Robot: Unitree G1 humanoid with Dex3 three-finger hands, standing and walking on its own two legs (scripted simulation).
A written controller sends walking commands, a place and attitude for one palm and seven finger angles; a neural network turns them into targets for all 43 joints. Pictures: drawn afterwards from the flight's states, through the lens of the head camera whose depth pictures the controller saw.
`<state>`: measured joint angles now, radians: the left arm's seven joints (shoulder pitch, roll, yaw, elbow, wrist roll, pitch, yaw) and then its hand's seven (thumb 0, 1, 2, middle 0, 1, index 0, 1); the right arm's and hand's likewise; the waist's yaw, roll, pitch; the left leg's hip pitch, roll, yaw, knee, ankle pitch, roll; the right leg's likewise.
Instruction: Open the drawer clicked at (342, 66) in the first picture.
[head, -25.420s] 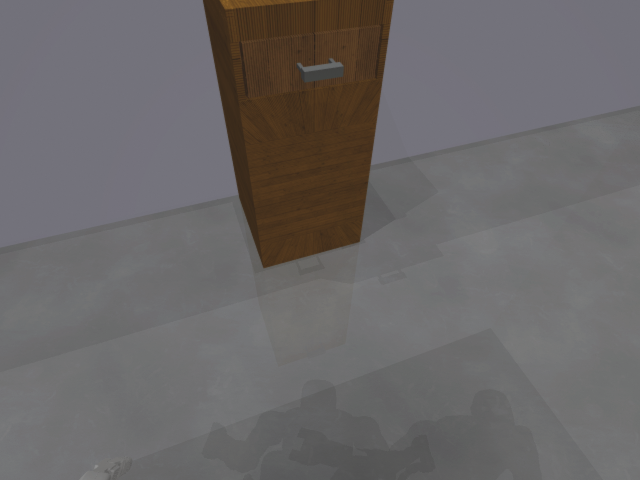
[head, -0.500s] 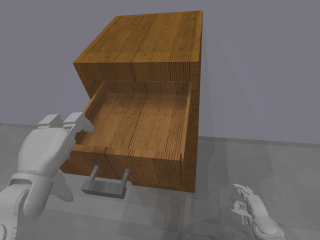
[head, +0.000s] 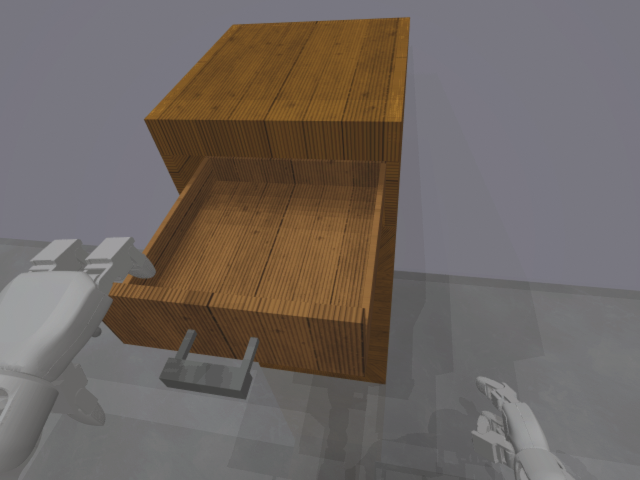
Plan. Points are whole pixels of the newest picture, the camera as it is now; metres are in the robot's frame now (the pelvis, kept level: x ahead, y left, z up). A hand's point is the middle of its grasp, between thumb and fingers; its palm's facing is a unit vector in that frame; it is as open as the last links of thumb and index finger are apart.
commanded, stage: draw the hand back to the body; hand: left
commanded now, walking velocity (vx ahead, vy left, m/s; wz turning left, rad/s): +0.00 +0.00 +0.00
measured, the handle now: (213, 359) +0.24 +0.19 +0.03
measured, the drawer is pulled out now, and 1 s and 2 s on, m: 0.30 0.30 0.30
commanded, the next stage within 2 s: step back with the hand held close in 1.04 s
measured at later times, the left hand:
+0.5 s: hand (104, 285) +0.22 +0.23 +0.21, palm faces +0.41 -0.81 -0.41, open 11.7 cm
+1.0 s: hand (90, 305) +0.20 +0.24 +0.20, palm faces +0.45 -0.80 -0.41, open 7.7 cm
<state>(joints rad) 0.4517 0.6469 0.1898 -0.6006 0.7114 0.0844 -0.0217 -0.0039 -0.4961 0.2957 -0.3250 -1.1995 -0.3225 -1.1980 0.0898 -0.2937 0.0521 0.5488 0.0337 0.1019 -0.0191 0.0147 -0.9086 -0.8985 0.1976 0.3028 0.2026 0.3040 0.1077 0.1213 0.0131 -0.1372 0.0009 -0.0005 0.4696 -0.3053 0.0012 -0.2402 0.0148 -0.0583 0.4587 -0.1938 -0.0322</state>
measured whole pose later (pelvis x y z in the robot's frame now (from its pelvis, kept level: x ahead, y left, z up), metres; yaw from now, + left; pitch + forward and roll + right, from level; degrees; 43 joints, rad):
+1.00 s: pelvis +0.02 +0.00 +0.00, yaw +1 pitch -2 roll -1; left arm 0.50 0.34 0.33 -0.59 -0.06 -0.14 0.12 0.01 0.80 0.86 -0.22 -0.35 -0.22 -0.35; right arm 0.15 -0.20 0.02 0.63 0.01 -0.14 -0.07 0.02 -0.91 -0.90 0.20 0.30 0.20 0.30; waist 0.07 0.07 0.02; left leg -0.08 0.00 -0.02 0.44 -0.32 0.00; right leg -0.18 0.01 -0.08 0.44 -0.22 -0.03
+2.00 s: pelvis -0.11 -0.01 -0.02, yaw +5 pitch -1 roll +0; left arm 0.51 0.41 0.45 -0.66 -0.02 -0.26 0.17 0.01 0.88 0.89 -0.22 -0.30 -0.21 -0.30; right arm 0.22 -0.21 0.00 0.59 -0.02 -0.12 -0.08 0.02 -0.91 -0.90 0.20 0.30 0.21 0.30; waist -0.03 -0.04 0.04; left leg -0.32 0.01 0.03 0.64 -0.28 0.00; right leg -0.50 -0.01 -0.05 0.73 -0.33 -0.01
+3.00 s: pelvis -0.30 -0.06 +0.00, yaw +3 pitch -1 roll +0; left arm 0.61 0.45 0.45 -0.69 -0.02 -0.23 0.15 0.01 0.88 0.89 -0.22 -0.30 -0.21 -0.30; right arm 0.27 -0.18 0.01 0.62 0.00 -0.15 -0.05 0.01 -0.91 -0.90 0.20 0.30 0.20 0.30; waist -0.04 -0.03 -0.02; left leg -0.24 0.03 0.05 0.50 -0.25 0.01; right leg -0.43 0.01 -0.08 0.83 -0.41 0.00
